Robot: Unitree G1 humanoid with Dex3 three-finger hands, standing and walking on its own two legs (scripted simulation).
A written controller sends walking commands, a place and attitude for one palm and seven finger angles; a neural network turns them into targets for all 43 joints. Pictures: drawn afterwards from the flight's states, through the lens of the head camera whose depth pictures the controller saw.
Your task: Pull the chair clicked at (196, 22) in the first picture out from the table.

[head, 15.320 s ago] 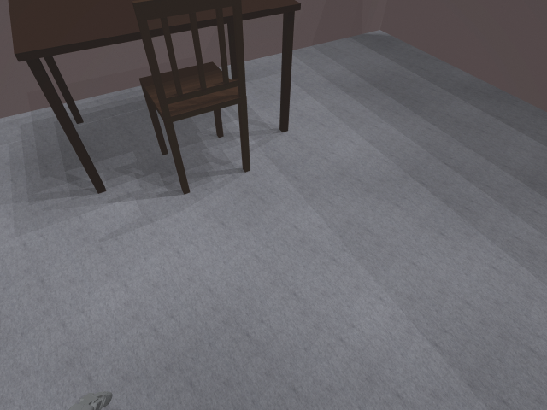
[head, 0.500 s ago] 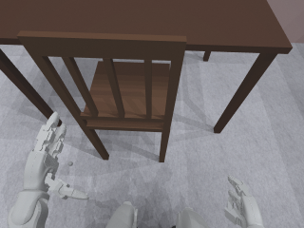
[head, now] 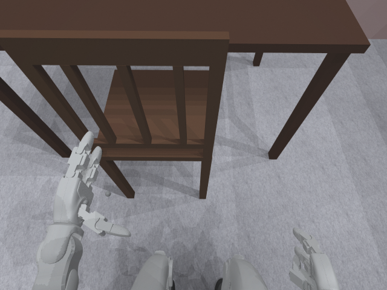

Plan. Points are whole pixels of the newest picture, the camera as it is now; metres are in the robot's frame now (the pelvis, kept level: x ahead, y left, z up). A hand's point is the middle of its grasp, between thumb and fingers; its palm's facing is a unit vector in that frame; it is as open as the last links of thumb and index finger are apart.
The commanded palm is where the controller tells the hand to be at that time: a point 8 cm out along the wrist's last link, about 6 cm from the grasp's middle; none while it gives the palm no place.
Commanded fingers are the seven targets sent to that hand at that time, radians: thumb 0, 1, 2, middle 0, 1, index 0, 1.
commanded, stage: aim the fingers beside a spindle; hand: left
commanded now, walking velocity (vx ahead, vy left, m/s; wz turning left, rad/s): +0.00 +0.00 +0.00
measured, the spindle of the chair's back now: (138, 110) +0.50 +0.16 +0.01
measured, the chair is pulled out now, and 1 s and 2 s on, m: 0.00 0.00 0.00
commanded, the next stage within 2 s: none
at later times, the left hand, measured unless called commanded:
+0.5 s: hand (127, 178) +0.33 +0.15 +0.01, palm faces +0.00 -1.00 -0.04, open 16.9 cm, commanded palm +0.31 +0.20 +0.01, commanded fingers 0.00 -0.50 0.30 -0.06 -0.08 -0.06 -0.08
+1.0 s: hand (140, 167) +0.36 +0.13 +0.00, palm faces +0.02 -1.00 -0.05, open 16.9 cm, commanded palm +0.33 +0.18 +0.00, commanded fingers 0.00 -0.50 0.30 -0.06 -0.08 -0.06 -0.08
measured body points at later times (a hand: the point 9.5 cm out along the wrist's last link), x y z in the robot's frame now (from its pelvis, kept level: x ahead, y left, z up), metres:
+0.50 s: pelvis -0.01 +0.01 -0.02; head +0.11 +0.00 +0.42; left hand +0.32 +0.21 +0.01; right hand +0.16 -0.24 -0.12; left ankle +0.02 +0.12 -0.65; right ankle +0.02 -0.10 -0.65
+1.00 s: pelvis -0.01 +0.00 -0.02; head +0.11 +0.00 +0.41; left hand +0.35 +0.19 +0.00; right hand +0.13 -0.24 -0.15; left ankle +0.02 +0.12 -0.65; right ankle +0.02 -0.10 -0.65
